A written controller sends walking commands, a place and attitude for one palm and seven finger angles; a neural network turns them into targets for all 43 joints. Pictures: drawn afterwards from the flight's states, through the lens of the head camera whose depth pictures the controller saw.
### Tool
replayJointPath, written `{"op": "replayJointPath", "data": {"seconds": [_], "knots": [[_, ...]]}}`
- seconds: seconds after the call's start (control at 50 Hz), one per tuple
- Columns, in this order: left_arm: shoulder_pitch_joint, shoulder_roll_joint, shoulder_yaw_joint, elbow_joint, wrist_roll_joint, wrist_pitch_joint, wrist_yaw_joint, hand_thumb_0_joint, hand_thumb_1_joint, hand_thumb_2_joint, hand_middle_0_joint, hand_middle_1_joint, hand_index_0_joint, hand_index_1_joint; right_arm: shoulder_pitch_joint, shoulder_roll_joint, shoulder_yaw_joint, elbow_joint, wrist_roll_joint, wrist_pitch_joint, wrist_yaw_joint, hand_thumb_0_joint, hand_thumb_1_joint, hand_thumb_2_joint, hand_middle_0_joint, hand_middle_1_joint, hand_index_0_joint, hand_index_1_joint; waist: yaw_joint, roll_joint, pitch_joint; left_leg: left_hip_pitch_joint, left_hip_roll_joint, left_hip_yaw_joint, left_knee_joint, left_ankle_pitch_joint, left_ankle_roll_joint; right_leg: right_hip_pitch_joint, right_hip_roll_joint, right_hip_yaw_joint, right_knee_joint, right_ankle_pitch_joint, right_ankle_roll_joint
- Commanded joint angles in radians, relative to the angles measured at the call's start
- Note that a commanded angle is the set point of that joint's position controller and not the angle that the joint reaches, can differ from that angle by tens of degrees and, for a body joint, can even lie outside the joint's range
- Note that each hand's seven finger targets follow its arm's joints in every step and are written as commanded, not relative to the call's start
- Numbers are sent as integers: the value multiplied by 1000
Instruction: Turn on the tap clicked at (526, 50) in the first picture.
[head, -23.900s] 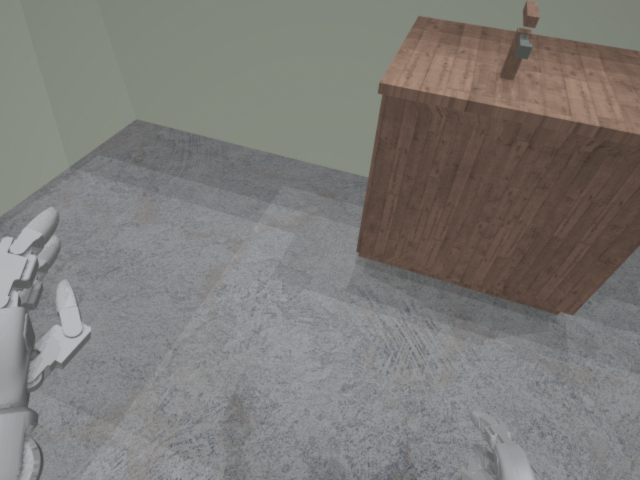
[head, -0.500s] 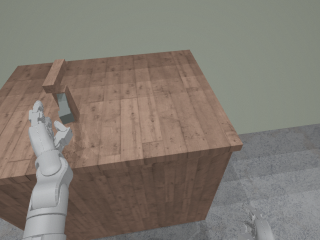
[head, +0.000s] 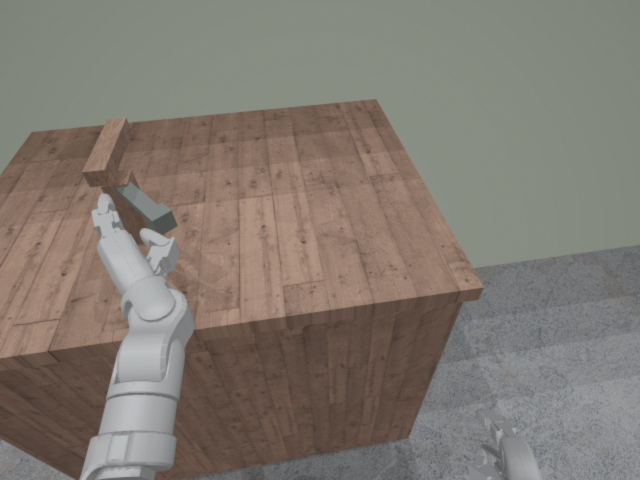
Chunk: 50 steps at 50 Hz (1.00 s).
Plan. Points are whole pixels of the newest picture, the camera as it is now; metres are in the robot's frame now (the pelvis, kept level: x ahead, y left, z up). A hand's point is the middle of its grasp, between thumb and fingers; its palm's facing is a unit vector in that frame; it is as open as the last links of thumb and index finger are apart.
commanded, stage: push the lever round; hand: left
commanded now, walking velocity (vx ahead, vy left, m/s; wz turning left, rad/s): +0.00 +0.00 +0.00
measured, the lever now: (160, 219) +0.39 +0.25 +0.14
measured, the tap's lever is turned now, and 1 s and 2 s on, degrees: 38 59 75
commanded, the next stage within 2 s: lift the hand up off the lever in 1.26 s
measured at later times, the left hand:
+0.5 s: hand (187, 232) +0.38 +0.21 +0.13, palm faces +0.75 -0.66 -0.06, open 7.7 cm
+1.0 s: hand (200, 222) +0.40 +0.20 +0.13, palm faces +0.77 -0.63 -0.08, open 7.7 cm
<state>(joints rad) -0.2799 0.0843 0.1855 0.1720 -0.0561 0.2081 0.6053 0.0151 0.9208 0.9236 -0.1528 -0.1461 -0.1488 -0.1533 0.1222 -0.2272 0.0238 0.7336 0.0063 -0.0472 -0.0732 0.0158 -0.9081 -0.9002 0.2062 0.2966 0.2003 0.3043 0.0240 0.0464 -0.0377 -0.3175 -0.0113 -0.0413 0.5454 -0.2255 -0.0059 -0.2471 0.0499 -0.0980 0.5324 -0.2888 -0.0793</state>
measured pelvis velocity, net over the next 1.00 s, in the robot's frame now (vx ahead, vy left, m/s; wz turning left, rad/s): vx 0.01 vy -0.01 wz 0.00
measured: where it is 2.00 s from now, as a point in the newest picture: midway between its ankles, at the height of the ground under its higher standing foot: outside the picture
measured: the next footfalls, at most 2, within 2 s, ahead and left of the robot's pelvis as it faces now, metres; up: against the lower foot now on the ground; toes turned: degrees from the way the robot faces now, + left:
none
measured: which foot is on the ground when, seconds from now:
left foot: down 0.00-1.00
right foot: down 0.00-1.00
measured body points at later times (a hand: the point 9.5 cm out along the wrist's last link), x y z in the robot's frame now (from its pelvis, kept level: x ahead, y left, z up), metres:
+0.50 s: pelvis +0.01 +0.00 +0.00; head +0.00 -0.02 +0.45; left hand +0.34 +0.24 +0.14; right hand +0.19 -0.24 -0.10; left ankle +0.04 +0.12 -0.73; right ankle +0.00 -0.06 -0.73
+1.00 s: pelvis +0.01 -0.01 +0.00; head +0.00 -0.03 +0.45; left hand +0.36 +0.23 +0.14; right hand +0.17 -0.24 -0.12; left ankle +0.04 +0.12 -0.73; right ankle +0.00 -0.06 -0.73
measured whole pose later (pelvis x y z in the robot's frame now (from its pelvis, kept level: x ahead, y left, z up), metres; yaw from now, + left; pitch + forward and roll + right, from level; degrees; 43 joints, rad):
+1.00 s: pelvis +0.01 -0.01 +0.00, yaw +0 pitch +3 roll +0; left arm -0.50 0.03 0.24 0.40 0.02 0.23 0.78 0.02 0.93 0.92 -0.15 -0.15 -0.15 -0.15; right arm 0.15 -0.21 -0.01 0.77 -0.03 -0.01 -0.02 0.01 -0.91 -0.90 0.21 0.30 0.20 0.30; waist 0.00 0.04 -0.08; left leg -0.38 0.00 -0.05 0.57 -0.24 -0.02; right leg -0.32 0.06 -0.11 0.57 -0.31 -0.09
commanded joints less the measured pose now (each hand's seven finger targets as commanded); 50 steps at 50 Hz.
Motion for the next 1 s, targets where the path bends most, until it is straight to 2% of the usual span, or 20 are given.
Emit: {"op": "replayJointPath", "data": {"seconds": [0.0, 0.04, 0.08, 0.1, 0.14, 0.18, 0.24, 0.28, 0.3, 0.36, 0.48, 0.52, 0.58, 0.62, 0.66, 0.68, 0.76, 0.78, 0.84, 0.98], "knots": [[-393, 138, 16, -202, 37, -55, 33, 0, 900, 900, -150, -150, -150, -150, -157, -103, -40, -150, -5, -44, -5, 0, -900, -900, 200, 300, 200, 300, -8, -59, -222, 105, -4, -6, -45, 96, 27, 20, -65, 91, -121, 133, 57], [-416, 121, 3, -187, 43, -48, 45, 0, 900, 900, -150, -150, -150, -150, -158, -100, -40, -146, -8, -40, -2, 0, -900, -900, 200, 300, 200, 300, -10, -57, -220, 108, -3, -3, -44, 94, 27, 14, -66, 90, -127, 130, 58], [-425, 157, 46, -182, 49, -42, 60, 0, 900, 900, -150, -150, -150, -150, -159, -102, -44, -140, -9, -34, -2, 0, -900, -900, 200, 300, 200, 300, 0, -36, -228, 105, -2, -4, -48, 102, 24, 24, -64, 92, -125, 132, 53], [-441, 111, 4, -190, 48, -42, 64, 0, 900, 900, -150, -150, -150, -150, -162, -96, -42, -146, -11, -34, 2, 0, -900, -900, 200, 300, 200, 300, -6, -31, -232, 109, -3, -2, -44, 106, 24, 21, -67, 90, -121, 139, 55], [-455, 117, 15, -162, 53, -41, 77, 0, 900, 900, -150, -150, -150, -150, -151, -98, -44, -138, -14, -33, 4, 0, -900, -900, 200, 300, 200, 300, -12, -65, -237, 106, -2, 2, -36, 118, 26, 24, -70, 91, -123, 164, 59], [-412, 149, 64, -168, 58, -40, 89, 0, 900, 900, -150, -150, -150, -150, -147, -101, -52, -137, -19, -27, 7, 0, -900, -900, 200, 300, 200, 300, 10, -52, -274, 110, -2, 5, -32, 172, 23, 56, -68, 86, -104, 230, 55], [-430, 91, 9, -173, 62, -38, 94, 0, 900, 900, -150, -150, -150, -150, -141, -97, -52, -143, -19, -25, 17, 0, -900, -900, 200, 300, 200, 300, -3, -69, -277, 118, 1, 7, -21, 213, 20, 53, -72, 78, -89, 289, 57], [-416, 109, 36, -161, 66, -31, 103, 0, 900, 900, -150, -150, -150, -150, -143, -101, -58, -136, -20, -24, 18, 0, -900, -900, 200, 300, 200, 300, 3, -50, -269, 119, 2, 8, -22, 216, 19, 48, -68, 78, -92, 280, 53], [-445, 69, -8, -170, 64, -30, 104, 0, 900, 900, -150, -150, -150, -150, -147, -97, -54, -140, -18, -25, 22, 0, -900, -900, 200, 300, 200, 300, -6, -53, -259, 116, 1, 6, -21, 208, 19, 38, -71, 76, -91, 270, 55], [-482, 76, 1, -151, 68, -27, 121, 0, 900, 900, -150, -150, -150, -150, -147, -97, -57, -131, -21, -29, 22, 0, -900, -900, 200, 300, 200, 300, -13, -76, -257, 107, 0, 10, -17, 186, 22, 32, -74, 81, -103, 255, 60], [-498, 94, 36, -127, 83, -16, 149, 0, 900, 900, -150, -150, -150, -150, -138, -94, -63, -117, -25, -21, 28, 0, -900, -900, 200, 300, 200, 300, 0, -50, -297, 111, -1, 8, -14, 226, 13, 49, -70, 73, -83, 287, 52], [-527, 40, -15, -116, 87, -14, 153, 0, 900, 900, -150, -150, -150, -150, -143, -90, -61, -120, -25, -24, 34, 0, -900, -900, 200, 300, 200, 300, -13, -56, -273, 108, 1, 10, -10, 208, 15, 21, -71, 69, -86, 259, 53], [-585, 68, 10, -76, 93, -20, 164, 0, 900, 900, -150, -150, -150, -150, -135, -94, -64, -106, -25, -27, 30, 0, -900, -900, 200, 300, 200, 300, -19, -77, -261, 97, 0, 3, -18, 163, 18, -1, -66, 72, -98, 196, 53], [-610, 36, -21, -85, 101, -30, 167, 0, 900, 900, -150, -150, -150, -150, -140, -88, -63, -113, -27, -30, 35, 0, -900, -900, 200, 300, 200, 300, -19, -53, -291, 104, -2, 8, -10, 175, 17, 3, -69, 73, -85, 212, 52], [-609, 46, -11, -43, 104, -28, 170, 0, 900, 900, -150, -150, -150, -150, -131, -89, -63, -106, -28, -29, 36, 0, -900, -900, 200, 300, 200, 300, -23, -67, -283, 87, -2, 9, -4, 158, 18, -1, -70, 77, -91, 205, 56], [-604, 90, 39, -18, 105, -28, 175, 0, 900, 900, -150, -150, -150, -150, -122, -93, -65, -99, -29, -25, 33, 0, -900, -900, 200, 300, 200, 300, -16, -72, -280, 79, -3, 7, -10, 152, 19, 2, -68, 77, -92, 198, 56], [-599, 58, 13, -40, 111, -35, 177, 0, 900, 900, -150, -150, -150, -150, -118, -88, -67, -114, -33, -20, 41, 0, -900, -900, 200, 300, 200, 300, -16, -56, -329, 85, -4, 18, 11, 207, 18, 30, -75, 77, -66, 301, 59], [-589, 97, 54, -12, 109, -32, 178, 0, 900, 900, -150, -150, -150, -150, -111, -93, -68, -107, -32, -15, 39, 0, -900, -900, 200, 300, 200, 300, -11, -67, -317, 75, -2, 9, 4, 198, 17, 24, -69, 73, -68, 275, 56], [-646, 65, 16, -8, 110, -43, 178, 0, 900, 900, -150, -150, -150, -150, -111, -91, -65, -112, -30, -18, 41, 0, -900, -900, 200, 300, 200, 300, -27, -82, -295, 61, -3, 14, 7, 169, 22, 9, -74, 80, -74, 257, 61], [-664, 102, 54, 29, 115, -50, 185, 0, 900, 900, -150, -150, -150, -150, -97, -97, -71, -103, -33, -20, 40, 0, -900, -900, 200, 300, 200, 300, -27, -80, -295, 40, -6, 12, 8, 140, 25, -6, -68, 80, -76, 218, 62]]}}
